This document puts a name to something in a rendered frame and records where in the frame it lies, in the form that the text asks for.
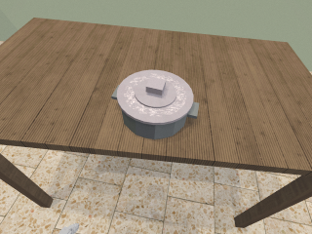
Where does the pot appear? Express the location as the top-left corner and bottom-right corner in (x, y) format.
(111, 85), (200, 139)

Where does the lid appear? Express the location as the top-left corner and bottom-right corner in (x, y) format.
(116, 69), (194, 125)

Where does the knob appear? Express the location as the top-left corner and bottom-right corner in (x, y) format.
(145, 77), (167, 96)

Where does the robot left hand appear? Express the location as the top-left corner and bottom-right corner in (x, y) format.
(58, 223), (80, 234)

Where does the table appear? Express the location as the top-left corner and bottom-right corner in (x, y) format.
(0, 18), (312, 228)

